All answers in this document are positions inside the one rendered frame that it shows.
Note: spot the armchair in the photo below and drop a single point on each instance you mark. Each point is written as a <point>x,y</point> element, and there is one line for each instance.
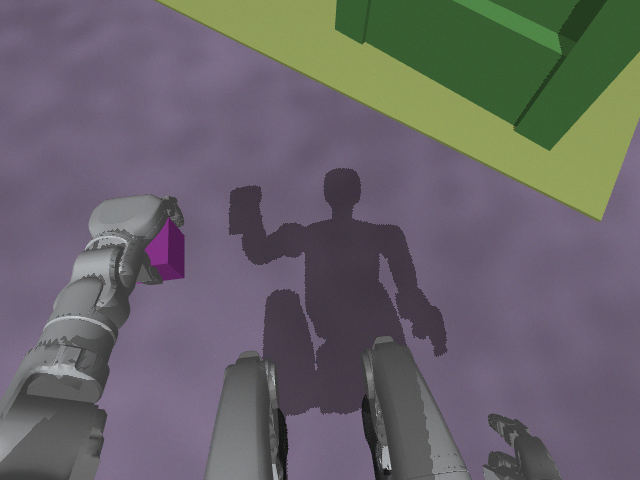
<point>537,64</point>

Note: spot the right robot foot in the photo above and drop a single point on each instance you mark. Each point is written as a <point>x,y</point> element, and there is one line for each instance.
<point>371,437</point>

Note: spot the cube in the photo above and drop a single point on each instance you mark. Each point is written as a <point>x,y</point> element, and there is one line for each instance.
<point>167,252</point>

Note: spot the left robot hand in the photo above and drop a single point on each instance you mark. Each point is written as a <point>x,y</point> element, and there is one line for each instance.
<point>141,217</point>

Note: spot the right robot hand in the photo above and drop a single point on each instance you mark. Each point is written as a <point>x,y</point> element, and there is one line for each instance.
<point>533,461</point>

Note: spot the left robot arm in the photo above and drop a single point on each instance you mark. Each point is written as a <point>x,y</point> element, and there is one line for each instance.
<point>50,428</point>

